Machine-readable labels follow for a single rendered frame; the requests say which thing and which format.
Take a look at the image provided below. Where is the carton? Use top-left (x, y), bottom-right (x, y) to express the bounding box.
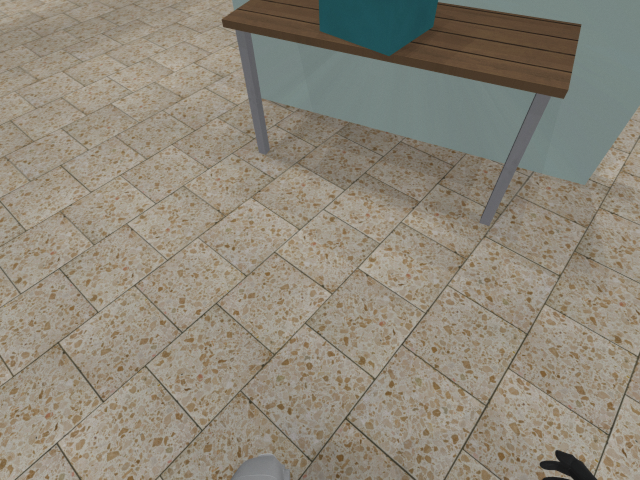
top-left (319, 0), bottom-right (438, 56)

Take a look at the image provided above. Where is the right robot hand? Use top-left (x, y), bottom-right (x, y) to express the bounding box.
top-left (540, 450), bottom-right (597, 480)

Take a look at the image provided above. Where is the robot left thigh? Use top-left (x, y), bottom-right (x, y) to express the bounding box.
top-left (231, 456), bottom-right (291, 480)

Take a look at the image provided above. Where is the table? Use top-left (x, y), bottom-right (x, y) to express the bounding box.
top-left (222, 0), bottom-right (581, 226)

